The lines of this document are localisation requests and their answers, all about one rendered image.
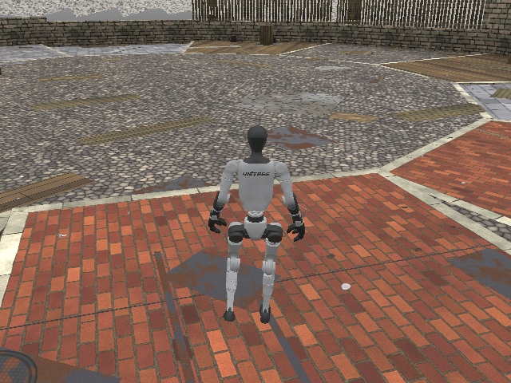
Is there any robot right hand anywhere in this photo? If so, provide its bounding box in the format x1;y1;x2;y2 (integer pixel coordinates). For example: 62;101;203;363
287;223;305;242

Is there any robot right forearm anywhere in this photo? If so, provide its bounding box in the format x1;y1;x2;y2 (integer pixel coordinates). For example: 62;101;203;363
287;193;303;227

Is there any robot left forearm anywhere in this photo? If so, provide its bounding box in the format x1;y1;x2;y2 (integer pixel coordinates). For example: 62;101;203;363
209;191;225;220

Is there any left robot shin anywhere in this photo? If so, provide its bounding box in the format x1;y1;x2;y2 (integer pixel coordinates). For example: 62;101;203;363
226;258;238;312

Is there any robot left hand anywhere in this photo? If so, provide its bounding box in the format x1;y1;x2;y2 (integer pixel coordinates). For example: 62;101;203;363
208;217;227;233

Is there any left robot upper arm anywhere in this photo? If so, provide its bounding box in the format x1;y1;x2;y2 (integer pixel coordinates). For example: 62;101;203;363
217;160;240;204

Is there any right robot upper arm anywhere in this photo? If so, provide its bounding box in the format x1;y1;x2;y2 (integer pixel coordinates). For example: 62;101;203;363
273;161;295;206

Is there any right robot foot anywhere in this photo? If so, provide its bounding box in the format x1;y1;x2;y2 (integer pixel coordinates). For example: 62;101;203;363
259;303;271;324

